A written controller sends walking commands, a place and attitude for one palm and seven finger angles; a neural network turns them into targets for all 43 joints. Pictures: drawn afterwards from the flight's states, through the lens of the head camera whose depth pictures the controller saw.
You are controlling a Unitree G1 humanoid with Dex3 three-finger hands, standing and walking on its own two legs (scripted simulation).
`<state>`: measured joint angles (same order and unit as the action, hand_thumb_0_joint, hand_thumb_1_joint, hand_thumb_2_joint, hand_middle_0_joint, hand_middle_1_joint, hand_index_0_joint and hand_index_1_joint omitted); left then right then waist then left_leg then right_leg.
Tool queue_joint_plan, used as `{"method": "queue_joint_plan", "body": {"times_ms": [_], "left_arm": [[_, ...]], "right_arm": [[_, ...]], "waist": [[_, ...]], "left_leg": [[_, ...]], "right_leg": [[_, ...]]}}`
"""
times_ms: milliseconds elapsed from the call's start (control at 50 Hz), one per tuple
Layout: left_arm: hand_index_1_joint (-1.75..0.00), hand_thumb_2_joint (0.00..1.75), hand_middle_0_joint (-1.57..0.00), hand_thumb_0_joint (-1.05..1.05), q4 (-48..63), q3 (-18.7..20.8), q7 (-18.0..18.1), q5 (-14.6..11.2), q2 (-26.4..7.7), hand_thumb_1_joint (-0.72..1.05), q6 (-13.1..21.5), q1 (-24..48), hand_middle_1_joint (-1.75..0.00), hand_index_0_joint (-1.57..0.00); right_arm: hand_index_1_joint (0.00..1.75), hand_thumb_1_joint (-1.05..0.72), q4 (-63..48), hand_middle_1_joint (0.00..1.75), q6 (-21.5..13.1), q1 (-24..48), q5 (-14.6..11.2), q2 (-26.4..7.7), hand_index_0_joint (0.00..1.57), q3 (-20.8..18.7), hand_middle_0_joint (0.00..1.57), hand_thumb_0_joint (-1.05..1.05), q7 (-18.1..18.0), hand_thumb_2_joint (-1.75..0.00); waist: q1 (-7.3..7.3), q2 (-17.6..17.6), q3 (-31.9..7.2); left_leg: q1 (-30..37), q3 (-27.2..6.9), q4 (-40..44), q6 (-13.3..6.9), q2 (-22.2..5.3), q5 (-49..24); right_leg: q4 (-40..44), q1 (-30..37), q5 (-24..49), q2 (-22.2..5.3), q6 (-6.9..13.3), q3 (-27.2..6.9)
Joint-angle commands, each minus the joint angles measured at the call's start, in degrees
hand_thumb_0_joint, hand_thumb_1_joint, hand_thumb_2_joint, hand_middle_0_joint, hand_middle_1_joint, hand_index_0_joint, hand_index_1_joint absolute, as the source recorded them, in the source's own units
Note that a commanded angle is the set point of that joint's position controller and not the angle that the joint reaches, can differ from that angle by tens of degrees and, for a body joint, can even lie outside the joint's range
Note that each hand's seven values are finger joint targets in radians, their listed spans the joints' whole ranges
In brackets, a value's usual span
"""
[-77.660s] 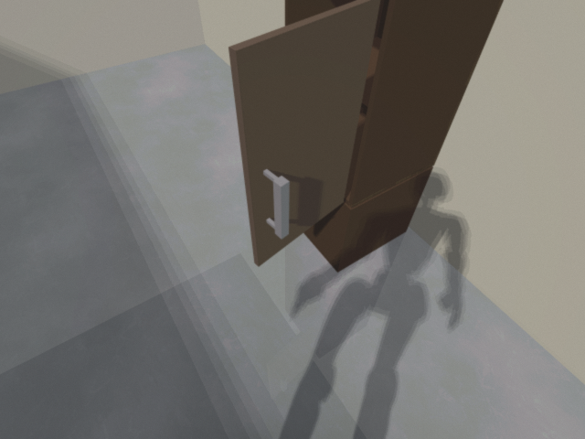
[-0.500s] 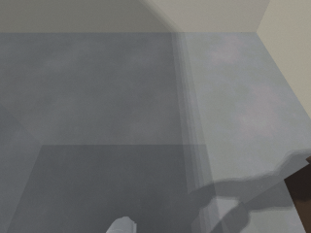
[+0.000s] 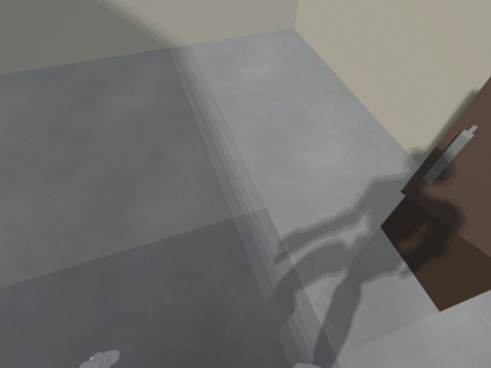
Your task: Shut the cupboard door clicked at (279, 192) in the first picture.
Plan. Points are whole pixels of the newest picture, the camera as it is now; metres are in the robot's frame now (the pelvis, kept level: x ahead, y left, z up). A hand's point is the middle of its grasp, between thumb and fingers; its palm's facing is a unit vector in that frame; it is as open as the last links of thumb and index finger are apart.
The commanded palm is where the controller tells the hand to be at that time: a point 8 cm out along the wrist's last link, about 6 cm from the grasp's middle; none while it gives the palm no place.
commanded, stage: turn to face it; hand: left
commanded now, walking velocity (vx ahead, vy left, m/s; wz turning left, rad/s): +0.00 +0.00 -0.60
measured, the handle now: (449, 154) +0.64 -0.51 -0.10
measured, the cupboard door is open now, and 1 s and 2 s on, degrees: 21 21 21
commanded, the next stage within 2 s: take the last steps up to it in 1.32 s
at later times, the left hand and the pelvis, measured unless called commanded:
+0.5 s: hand (151, 357) +0.15 +0.19 -0.18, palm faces -0.23 -0.95 -0.19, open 7.4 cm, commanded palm none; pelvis +0.02 +0.01 -0.01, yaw -17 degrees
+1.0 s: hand (201, 323) +0.21 +0.10 -0.15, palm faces -0.53 -0.80 -0.28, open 7.4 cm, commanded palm none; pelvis +0.01 -0.01 +0.00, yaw -34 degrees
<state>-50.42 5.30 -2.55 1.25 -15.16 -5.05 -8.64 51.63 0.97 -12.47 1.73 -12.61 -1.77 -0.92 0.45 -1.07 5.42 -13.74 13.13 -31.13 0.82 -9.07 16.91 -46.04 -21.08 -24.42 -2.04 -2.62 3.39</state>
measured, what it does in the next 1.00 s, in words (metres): steps on the spot, turning right: right foot, then left foot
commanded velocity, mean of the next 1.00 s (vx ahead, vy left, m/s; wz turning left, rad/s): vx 0.00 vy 0.00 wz -0.56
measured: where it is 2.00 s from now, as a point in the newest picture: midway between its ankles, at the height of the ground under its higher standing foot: outside the picture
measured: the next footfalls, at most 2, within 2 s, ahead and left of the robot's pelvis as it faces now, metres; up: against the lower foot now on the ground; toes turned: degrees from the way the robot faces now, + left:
right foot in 0.06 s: +0.03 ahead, -0.14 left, +0.00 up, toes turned -7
left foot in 0.44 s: +0.11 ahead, +0.10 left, +0.00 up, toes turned -11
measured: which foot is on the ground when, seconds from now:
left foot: down 0.00-0.06, up 0.08-0.42, down 0.44-0.88, up 0.90-1.00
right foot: up 0.00-0.04, down 0.06-0.44, up 0.46-0.86, down 0.88-1.00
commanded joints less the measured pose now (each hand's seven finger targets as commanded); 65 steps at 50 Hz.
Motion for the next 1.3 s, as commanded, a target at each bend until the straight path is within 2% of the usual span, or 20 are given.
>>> {"method": "queue_joint_plan", "body": {"times_ms": [0,40,60,180,320,380,400,420,440,560,720,800,820,860,900,980,1200,1220,1260,1280], "left_arm": [[-0.30,0.90,-0.20,0.00,3.1,0.7,0.4,0.0,-4.8,0.90,2.8,-5.4,-0.30,-0.20],[-0.30,0.90,-0.20,0.00,1.4,2.5,2.0,0.3,-15.1,0.90,3.8,-10.7,-0.30,-0.20],[-0.30,0.90,-0.20,0.00,1.4,2.3,2.6,-0.2,-14.9,0.90,3.6,-11.2,-0.30,-0.20],[-0.30,0.90,-0.20,0.00,4.6,0.8,3.1,-0.1,-8.9,0.90,4.1,-0.6,-0.30,-0.20],[-0.30,0.90,-0.20,0.00,3.7,1.6,2.9,0.4,-10.4,0.90,3.6,-2.5,-0.30,-0.20],[-0.30,0.90,-0.20,0.00,4.1,1.5,2.8,-0.2,-9.7,0.90,3.0,0.9,-0.30,-0.20],[-0.30,0.90,-0.20,0.00,4.7,0.9,2.6,-0.8,-7.1,0.90,2.7,0.2,-0.30,-0.20],[-0.30,0.90,-0.20,0.00,5.6,0.2,2.1,-1.2,-3.7,0.90,2.5,-1.3,-0.30,-0.20],[-0.30,0.90,-0.20,0.00,6.3,0.3,2.0,-0.7,-4.7,0.90,2.4,-0.3,-0.30,-0.20],[-0.30,0.90,-0.20,0.00,3.8,0.9,0.3,0.0,-3.9,0.90,1.3,-0.9,-0.30,-0.20],[-0.30,0.90,-0.20,0.00,4.9,0.0,0.0,0.0,-2.1,0.90,1.6,3.1,-0.30,-0.20],[-0.30,0.90,-0.20,0.00,3.8,0.0,0.3,-0.2,-2.8,0.90,2.3,-0.7,-0.30,-0.20],[-0.30,0.90,-0.20,0.00,2.8,0.4,0.6,0.0,-4.7,0.90,2.7,-4.0,-0.30,-0.20],[-0.30,0.90,-0.20,0.00,0.8,2.2,2.1,0.4,-14.9,0.90,3.7,-10.0,-0.30,-0.20],[-0.30,0.90,-0.20,0.00,1.6,1.7,3.0,-0.2,-12.5,0.90,3.7,-7.7,-0.30,-0.20],[-0.30,0.90,-0.20,0.00,3.2,0.3,3.3,-0.3,-7.6,0.90,4.3,-1.1,-0.30,-0.20],[-0.30,0.90,-0.20,0.00,1.3,0.8,3.3,0.0,-8.4,0.90,3.8,-1.9,-0.30,-0.20],[-0.30,0.90,-0.20,0.00,1.2,0.6,3.3,-0.3,-7.1,0.90,3.6,-0.9,-0.30,-0.20],[-0.30,0.90,-0.20,0.00,2.3,-0.5,2.8,-1.1,-1.7,0.90,3.1,-4.2,-0.30,-0.20],[-0.30,0.90,-0.20,0.00,2.3,-0.4,2.9,-0.6,-3.3,0.90,2.8,-3.1,-0.30,-0.20]], "right_arm": [[0.30,-0.90,-3.3,0.30,-0.5,0.7,-0.6,-13.0,0.20,-4.2,0.20,0.00,-0.5,-0.90],[0.30,-0.90,-7.4,0.30,0.0,4.5,-0.9,-6.4,0.20,-2.4,0.20,0.00,-0.1,-0.90],[0.30,-0.90,-7.2,0.30,0.7,4.6,-1.1,-7.9,0.20,-2.2,0.20,0.00,-0.7,-0.90],[0.30,-0.90,-4.1,0.30,1.0,2.0,-0.7,-7.2,0.20,-2.4,0.20,0.00,0.0,-0.90],[0.30,-0.90,-5.7,0.30,0.1,3.9,-1.3,-6.3,0.20,-2.1,0.20,0.00,-0.3,-0.90],[0.30,-0.90,-3.7,0.30,-0.6,-2.5,-1.5,-6.8,0.20,-2.1,0.20,0.00,-0.9,-0.90],[0.30,-0.90,-3.3,0.30,-1.2,-3.8,-1.2,-9.7,0.20,-2.5,0.20,0.00,-1.2,-0.90],[0.30,-0.90,-3.7,0.30,-1.5,-5.1,-0.5,-15.3,0.20,-3.6,0.20,0.00,-1.1,-0.90],[0.30,-0.90,-4.3,0.30,-1.1,-6.0,-0.1,-16.7,0.20,-3.6,0.20,0.00,-1.4,-0.90],[0.30,-0.90,-5.6,0.30,-1.4,0.2,0.2,-10.8,0.20,-2.0,0.20,0.00,-1.9,-0.90],[0.30,-0.90,-2.6,0.30,-1.0,-3.7,0.0,-12.1,0.20,-3.4,0.20,0.00,-1.0,-0.90],[0.30,-0.90,-2.4,0.30,-0.6,-1.5,-0.3,-13.4,0.20,-4.0,0.20,0.00,-0.5,-0.90],[0.30,-0.90,-2.7,0.30,-0.5,-0.7,-0.7,-12.9,0.20,-4.0,0.20,0.00,-0.3,-0.90],[0.30,-0.90,-6.7,0.30,0.0,3.8,-1.0,-6.1,0.20,-2.3,0.20,0.00,0.0,-0.90],[0.30,-0.90,-5.8,0.30,1.1,4.3,-1.1,-7.2,0.20,-2.2,0.20,0.00,-0.6,-0.90],[0.30,-0.90,-2.9,0.30,1.1,1.3,-0.6,-7.3,0.20,-2.4,0.20,0.00,-0.1,-0.90],[0.30,-0.90,-1.8,0.30,-0.3,-1.5,-1.3,-5.1,0.20,-1.4,0.20,0.00,-0.8,-0.90],[0.30,-0.90,-0.8,0.30,-0.7,-4.1,-1.4,-5.9,0.20,-1.6,0.20,0.00,-0.9,-0.90],[0.30,-0.90,-1.1,0.30,-1.5,-5.7,-0.2,-14.2,0.20,-2.7,0.20,0.00,-1.3,-0.90],[0.30,-0.90,-1.6,0.30,-1.0,-5.3,0.2,-14.0,0.20,-2.5,0.20,0.00,-1.6,-0.90]], "waist": [[-2.97,-6.4,-11.0],[-6.11,20.8,-8.9],[-5.82,16.4,-9.2],[-0.28,10.5,-7.7],[-1.89,10.1,-8.6],[1.65,9.5,-9.1],[1.82,1.9,-10.1],[1.92,-14.7,-11.0],[2.53,-15.8,-10.0],[-0.51,-8.3,-6.6],[2.17,-11.4,-8.9],[-0.12,-9.9,-10.2],[-2.02,-6.6,-10.7],[-5.54,20.3,-8.5],[-3.85,13.0,-6.0],[-0.03,11.4,-7.4],[0.45,9.6,-8.5],[1.79,7.6,-8.7],[0.91,-15.6,-9.8],[1.48,-13.5,-8.3]], "left_leg": [[2.2,-4.2,-4.4,-2.3,-9.3,-19.5],[-21.6,-3.4,-28.2,3.8,4.3,21.3],[-22.4,-10.8,-34.9,3.2,3.0,19.6],[-18.4,-12.0,-31.5,4.9,3.3,4.7],[-11.8,-11.1,-12.7,4.5,6.6,7.3],[1.0,-10.7,3.8,3.9,7.5,-3.7],[8.6,-15.6,11.2,2.3,2.1,-5.9],[13.1,-30.3,14.5,-2.8,-12.0,-12.1],[9.4,-34.4,15.2,-8.6,-19.3,-16.5],[7.2,-14.7,12.1,-7.0,-9.4,-24.4],[10.6,-8.9,8.5,-7.8,-11.6,-27.6],[6.9,-5.6,2.6,-5.0,-11.9,-24.7],[1.8,-4.1,-2.8,-2.5,-10.0,-20.1],[-21.0,-2.3,-26.1,3.8,4.0,21.1],[-24.1,-12.7,-36.3,3.1,2.5,15.2],[-19.9,-12.7,-34.2,4.5,2.9,5.0],[-2.0,-10.4,-0.3,3.3,7.7,-1.5],[4.6,-11.3,6.8,2.8,6.6,-7.8],[11.4,-31.1,13.1,-5.9,-13.2,-23.1],[5.9,-31.9,13.8,-10.4,-16.4,-23.0]], "right_leg": [[20.8,13.4,15.0,1.0,2.6,1.1],[26.3,22.7,46.5,-19.7,12.7,-27.3],[26.6,19.7,42.9,-21.3,16.1,-26.0],[25.5,12.8,34.0,-10.0,12.3,-15.7],[23.1,13.0,33.2,-10.3,13.7,-23.0],[18.4,5.8,29.6,-6.8,9.2,-22.4],[13.6,-0.8,21.1,-1.9,6.1,-18.9],[1.3,-9.6,-0.7,5.8,2.5,-10.7],[-11.4,-10.4,-12.3,4.8,1.4,-6.8],[-21.3,-11.3,-0.7,1.0,-0.9,-4.4],[-2.9,-4.8,-1.2,0.8,-0.2,1.1],[12.6,5.6,7.0,2.1,1.7,2.9],[20.3,13.3,14.3,1.1,2.7,1.3],[27.3,21.8,43.4,-19.8,12.3,-27.1],[28.1,16.7,35.7,-17.9,15.1,-22.8],[25.9,14.1,37.0,-10.4,12.1,-14.8],[20.8,9.6,33.2,-8.6,11.3,-19.6],[18.3,5.3,28.2,-6.6,8.8,-17.9],[2.4,-6.3,-3.2,4.7,2.5,-6.7],[-7.4,-4.8,-10.7,3.8,2.3,-7.0]]}}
